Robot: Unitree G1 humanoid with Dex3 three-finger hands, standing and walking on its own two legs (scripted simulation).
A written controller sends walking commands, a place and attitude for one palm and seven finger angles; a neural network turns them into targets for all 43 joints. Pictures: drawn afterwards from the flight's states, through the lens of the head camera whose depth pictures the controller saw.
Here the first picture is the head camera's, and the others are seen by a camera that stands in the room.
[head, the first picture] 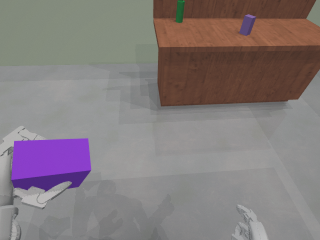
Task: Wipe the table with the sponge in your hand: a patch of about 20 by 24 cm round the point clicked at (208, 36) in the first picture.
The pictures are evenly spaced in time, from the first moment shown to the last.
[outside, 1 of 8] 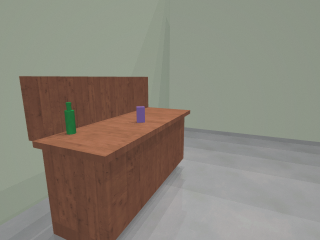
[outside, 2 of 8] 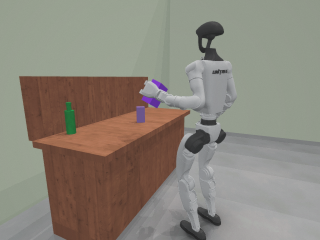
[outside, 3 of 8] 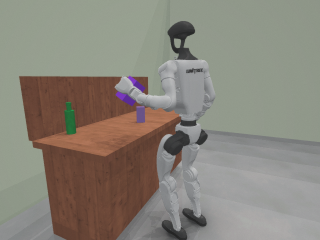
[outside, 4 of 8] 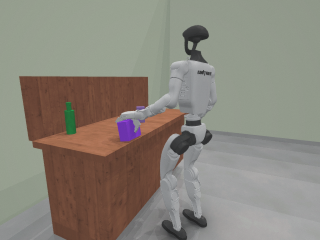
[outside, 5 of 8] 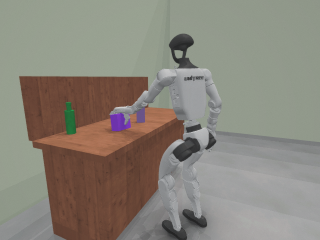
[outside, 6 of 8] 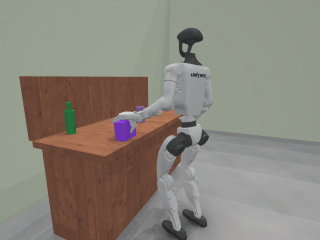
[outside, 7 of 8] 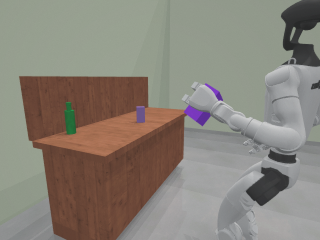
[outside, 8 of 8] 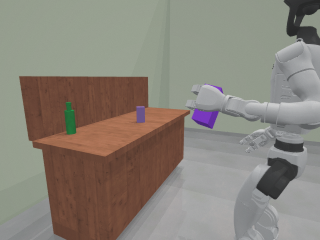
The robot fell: no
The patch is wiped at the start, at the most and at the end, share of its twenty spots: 0.00 1.00 1.00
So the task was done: yes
